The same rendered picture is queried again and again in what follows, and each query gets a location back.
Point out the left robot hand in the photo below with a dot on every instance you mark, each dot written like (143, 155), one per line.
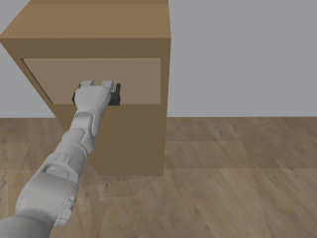
(94, 97)

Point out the robot left forearm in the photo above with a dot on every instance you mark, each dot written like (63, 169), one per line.
(71, 153)

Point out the drawer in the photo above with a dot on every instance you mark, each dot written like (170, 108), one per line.
(60, 78)

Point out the robot left upper arm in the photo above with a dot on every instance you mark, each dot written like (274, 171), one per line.
(48, 202)

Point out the cabinet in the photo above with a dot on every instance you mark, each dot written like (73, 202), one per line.
(131, 136)

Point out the handle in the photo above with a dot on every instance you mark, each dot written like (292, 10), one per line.
(115, 96)

